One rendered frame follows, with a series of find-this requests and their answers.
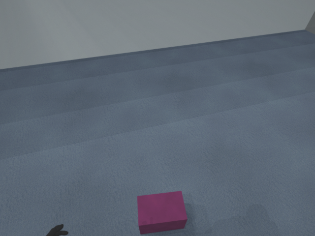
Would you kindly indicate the left robot hand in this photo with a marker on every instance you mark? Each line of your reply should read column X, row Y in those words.
column 56, row 231

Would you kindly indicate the carton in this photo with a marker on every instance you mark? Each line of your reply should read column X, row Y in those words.
column 161, row 212

